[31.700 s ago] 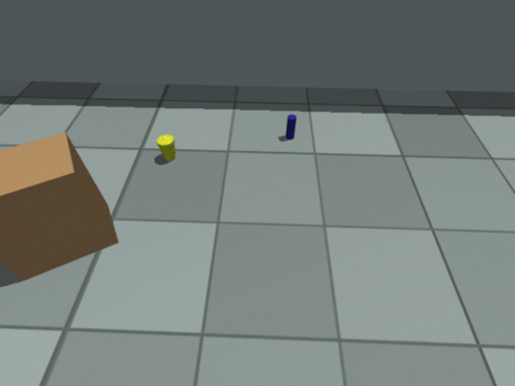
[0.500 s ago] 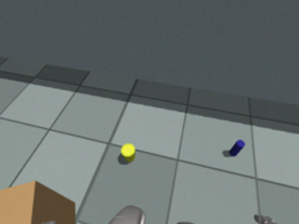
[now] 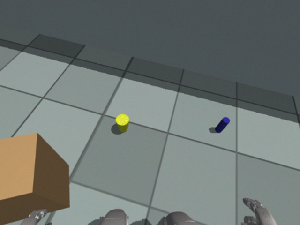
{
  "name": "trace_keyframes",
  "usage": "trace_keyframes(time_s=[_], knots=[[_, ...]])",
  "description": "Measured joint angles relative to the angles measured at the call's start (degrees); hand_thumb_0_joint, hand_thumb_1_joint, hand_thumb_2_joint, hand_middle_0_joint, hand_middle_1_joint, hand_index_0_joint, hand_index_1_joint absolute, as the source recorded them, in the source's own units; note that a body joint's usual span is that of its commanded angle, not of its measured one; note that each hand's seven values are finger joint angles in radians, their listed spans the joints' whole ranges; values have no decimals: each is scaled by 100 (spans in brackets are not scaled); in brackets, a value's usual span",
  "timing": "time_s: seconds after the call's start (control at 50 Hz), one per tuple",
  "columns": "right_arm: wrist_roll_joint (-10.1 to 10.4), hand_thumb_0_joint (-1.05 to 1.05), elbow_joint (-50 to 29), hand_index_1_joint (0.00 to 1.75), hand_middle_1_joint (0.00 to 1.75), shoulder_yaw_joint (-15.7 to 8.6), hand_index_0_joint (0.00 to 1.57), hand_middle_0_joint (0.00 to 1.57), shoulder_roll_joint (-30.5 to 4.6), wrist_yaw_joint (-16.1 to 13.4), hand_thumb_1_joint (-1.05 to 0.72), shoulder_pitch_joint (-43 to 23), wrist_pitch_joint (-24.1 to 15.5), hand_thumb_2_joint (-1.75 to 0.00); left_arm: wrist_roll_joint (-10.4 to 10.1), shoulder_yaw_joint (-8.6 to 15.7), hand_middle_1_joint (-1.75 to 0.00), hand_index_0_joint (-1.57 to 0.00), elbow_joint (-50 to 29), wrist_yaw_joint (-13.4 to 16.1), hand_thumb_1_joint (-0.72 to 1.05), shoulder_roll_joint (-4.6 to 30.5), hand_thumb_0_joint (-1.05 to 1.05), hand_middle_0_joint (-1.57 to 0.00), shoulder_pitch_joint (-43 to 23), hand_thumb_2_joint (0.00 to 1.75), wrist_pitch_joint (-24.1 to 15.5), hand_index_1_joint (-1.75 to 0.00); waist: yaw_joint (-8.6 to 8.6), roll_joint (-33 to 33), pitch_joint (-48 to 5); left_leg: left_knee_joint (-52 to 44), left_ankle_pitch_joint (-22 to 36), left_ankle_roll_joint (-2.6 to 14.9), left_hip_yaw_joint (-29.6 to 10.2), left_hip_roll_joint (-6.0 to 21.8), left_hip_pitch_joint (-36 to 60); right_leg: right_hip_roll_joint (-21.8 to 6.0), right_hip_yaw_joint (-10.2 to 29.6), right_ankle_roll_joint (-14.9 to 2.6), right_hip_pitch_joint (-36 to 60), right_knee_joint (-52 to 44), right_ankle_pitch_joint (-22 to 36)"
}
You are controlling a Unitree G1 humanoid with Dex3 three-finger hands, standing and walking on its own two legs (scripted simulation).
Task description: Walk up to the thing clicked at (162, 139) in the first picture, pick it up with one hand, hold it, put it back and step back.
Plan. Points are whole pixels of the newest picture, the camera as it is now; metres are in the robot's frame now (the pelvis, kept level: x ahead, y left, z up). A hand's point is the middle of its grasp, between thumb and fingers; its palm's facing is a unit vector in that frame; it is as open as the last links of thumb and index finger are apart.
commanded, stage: step back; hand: left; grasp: from the side
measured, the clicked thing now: (122, 124) +0.76 +0.18 -0.70
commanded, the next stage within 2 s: stand in 1.70 s
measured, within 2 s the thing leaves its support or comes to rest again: neither
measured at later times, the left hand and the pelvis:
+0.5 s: hand out of the picture -0.05 +0.24 -0.15, palm faces +0.08 -0.92 -0.38, open 7.4 cm; pelvis -0.18 -0.04 -0.01, yaw +4 degrees
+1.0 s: hand out of the picture -0.25 +0.20 -0.14, palm faces +0.05 -0.91 -0.41, open 7.4 cm; pelvis -0.28 -0.08 +0.00, yaw +1 degrees
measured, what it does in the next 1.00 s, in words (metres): walks backwards: right foot, then left foot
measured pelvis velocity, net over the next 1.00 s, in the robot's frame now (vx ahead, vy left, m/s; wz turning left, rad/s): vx -0.28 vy -0.08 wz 0.02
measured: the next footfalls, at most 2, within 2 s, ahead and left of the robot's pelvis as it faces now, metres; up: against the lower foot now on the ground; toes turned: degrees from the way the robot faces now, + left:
right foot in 0.08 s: -0.03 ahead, -0.15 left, +0.00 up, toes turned +2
left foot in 0.42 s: -0.13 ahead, +0.08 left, +0.00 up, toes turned +2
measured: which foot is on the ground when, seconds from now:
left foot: down 0.00-0.12, up 0.14-0.40, down 0.42-0.80, up 0.82-1.00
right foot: up 0.00-0.06, down 0.08-0.44, up 0.46-0.74, down 0.76-1.00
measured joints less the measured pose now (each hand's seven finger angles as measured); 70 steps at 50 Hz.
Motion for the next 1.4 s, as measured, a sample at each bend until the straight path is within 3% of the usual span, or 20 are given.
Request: trace_keyframes(time_s=[0.08, 0.12, 0.18, 0.28, 0.38, 0.42, 0.46, 0.52, 0.62, 0.74, 0.78, 0.82, 0.86, 0.94, 1.04, 1.1, 1.2, 1.3, 1.36, 1.4], knots=[[4, 0, -221, 30, 30, -11, 21, 21, -170, 29, -90, -265, 50, -90, 13, -37, -30, -20, 152, -39, 90, 21, 1, -21, 51, 90, -68, -30, 38, 86, 94, 361, 101, -136, 124, 114, -456, -294, -398, -83, 657, -1807, 377], [47, 0, -172, 30, 30, -81, 20, 21, -362, 20, -90, -381, 131, -90, 60, -74, -30, -20, 304, -58, 90, -202, 0, -20, -10, 90, -110, -30, -61, 573, 232, 555, 155, -106, -154, 332, -617, -42, -661, -179, 784, -2103, 532], [106, 0, 4, 30, 30, -146, 20, 21, -347, -65, -90, -208, 247, -90, 121, -174, -30, -20, 249, -150, 90, -314, 1, -21, 190, 89, -106, -30, 27, 501, 29, 1552, -1222, -52, -465, -229, -926, -221, -611, -276, 520, -1951, 668], [163, 0, 176, 30, 30, -105, 20, 21, -364, -70, -90, 243, 205, -90, 162, -173, -30, -21, 199, -73, 90, -380, 1, -21, 279, 89, -51, -30, 40, 323, -251, 3051, -1413, -36, -620, -846, -865, -503, -555, -279, 289, -2305, 1117], [120, 0, 297, 30, 30, -63, 20, 21, -281, -104, -90, 499, 143, -90, 193, -144, -30, -21, -170, 39, 90, -264, 1, -21, -34, 89, -89, -30, -86, 325, -130, 1725, -1577, -81, -313, -594, 19, -506, -875, -276, -69, -2219, 1355], [80, 0, 325, 30, 30, -52, 20, 21, -205, -86, -90, 561, 93, -90, 144, -150, -30, -21, -320, 57, 90, -179, 1, -21, -221, 89, -71, -30, -151, 264, -33, 552, -1076, -35, -112, -457, 486, -548, -1040, -257, -269, -1968, 1344], [19, 0, 434, 30, 30, -41, 20, 21, 35, -71, -90, 474, 76, -90, 91, -119, -30, -20, -363, 66, 90, -31, 1, -21, -436, 89, -15, -30, -66, -202, 211, 236, -800, 67, 98, -683, 641, -761, -838, -281, -417, -1660, 1333], [-36, 0, 412, 30, 30, 56, 20, 21, 103, 26, -90, 467, 94, -90, 46, -154, -30, -20, -258, 85, 90, -109, 0, -21, -444, 90, 75, -30, -117, -143, 168, 349, -663, 113, 28, -488, 456, -246, -493, -277, -694, -541, 30], [-55, 0, 307, 30, 30, 56, 21, 21, 51, -24, -90, 336, 62, -90, -23, -191, -30, -20, -97, -18, 90, -165, 0, -21, -223, 89, 91, -30, -126, 8, -101, -34, -168, 48, -45, -146, 218, 219, -1, -224, -706, 1083, 26], [-67, 0, 101, 30, 30, -30, 21, 21, -124, 69, -90, -25, 34, -90, 5, -214, -30, -20, 281, -67, 90, -82, 0, -21, 206, 89, -182, -30, -2, 14, -263, 166, -15, 29, 216, 89, -170, -352, -331, -107, 598, -1515, 34], [-67, 0, 101, 30, 30, -77, 20, 21, -264, 100, -90, -138, 84, -90, 46, -192, -30, -20, 578, -46, 90, -186, 0, -21, 253, 89, -302, -30, -43, 321, -220, 547, -141, 62, 99, 297, -338, -218, -534, -147, 966, -2300, 523], [-40, 0, 201, 30, 30, -134, 20, 21, -327, 75, -90, -44, 167, -90, 122, -211, -30, -20, 758, -54, 90, -317, 0, -21, 380, 89, -354, -30, -87, 576, -328, 913, -837, 91, -282, 214, -468, -87, -670, -193, 967, -2262, 618], [-5, 0, 372, 30, 30, -147, 20, 21, -308, 100, -90, 150, 216, -90, 171, -231, -30, -20, 849, -61, 90, -332, 1, -21, 558, 89, -351, -30, 83, 455, -578, 1357, -1215, 12, -392, -105, -531, -237, -549, -313, 825, -2154, 542], [50, 0, 641, 30, 30, -172, 20, 21, -418, 170, -90, 470, 173, -90, 166, -225, -30, -21, 985, -49, 90, -400, 1, -21, 654, 89, -425, -30, 62, 535, -750, 1634, -1005, -76, -540, -330, -340, -410, -612, -237, 816, -2409, 795], [1, 0, 960, 30, 30, -164, 20, 21, -381, 259, -91, 831, 98, -90, 173, -185, -30, -21, 884, -94, 89, -264, 1, -21, 500, 89, -513, -30, -18, 569, -767, 422, -1210, -111, -256, -216, 344, -547, -871, -144, 692, -2376, 770], [-45, 0, 1111, 30, 30, -160, 20, 21, -111, 264, -91, 808, -18, -90, 120, -156, -30, -21, 848, -62, 90, -64, 1, -21, 373, 89, -466, -30, 39, 108, -549, -183, -472, -57, 9, -496, 699, -855, -660, -181, 587, -2007, 670], [-52, 0, 982, 30, 30, -129, 20, 21, 41, 288, -90, 950, -192, -90, 33, -197, -30, -20, 949, -64, 90, -25, 1, -21, 218, 89, -413, -30, -181, 207, -582, -369, -453, 47, -141, -309, 838, -537, -796, -361, 83, -1010, -110], [-12, 0, 938, 30, 30, -96, 20, 21, 4, 245, -90, 916, -195, -90, -10, -184, -30, -20, 859, -101, 90, -1, 1, -21, -5, 90, -526, -30, -261, 191, -496, -363, -519, -100, -191, -225, 939, -555, -962, -336, 7, -1713, 483], [80, 0, 938, 30, 30, -66, 20, 21, -107, 182, -90, 816, -77, -90, -9, -185, -30, -20, 875, -47, 90, -90, 1, -21, -137, 90, -628, -30, -247, 309, -457, 162, -858, -206, -252, -128, 809, -433, -1075, -332, 300, -2569, 1578], [128, 0, 976, 30, 30, -59, 20, 21, -156, 96, -90, 717, 11, -90, 41, -217, -30, -20, 904, -17, 90, -239, 0, -21, -206, 90, -659, -30, -260, 483, -467, 711, -1196, -86, -510, -125, 598, -357, -1210, -340, 309, -2422, 1470]])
